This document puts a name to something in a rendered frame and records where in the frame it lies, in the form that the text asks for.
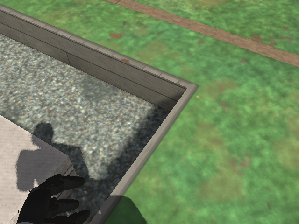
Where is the left robot hand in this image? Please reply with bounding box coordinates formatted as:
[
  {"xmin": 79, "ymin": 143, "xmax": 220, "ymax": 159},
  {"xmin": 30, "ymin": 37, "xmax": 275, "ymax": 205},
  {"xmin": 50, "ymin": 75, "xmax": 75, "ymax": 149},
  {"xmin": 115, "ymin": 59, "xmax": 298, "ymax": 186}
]
[{"xmin": 17, "ymin": 174, "xmax": 91, "ymax": 224}]

